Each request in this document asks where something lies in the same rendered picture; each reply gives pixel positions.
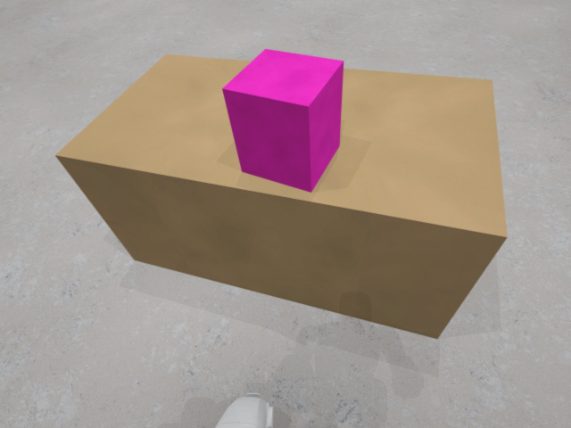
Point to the left robot thigh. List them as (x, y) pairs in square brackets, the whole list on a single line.
[(247, 412)]

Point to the pedestal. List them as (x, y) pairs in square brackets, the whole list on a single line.
[(397, 231)]

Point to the carton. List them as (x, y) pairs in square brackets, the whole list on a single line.
[(285, 114)]

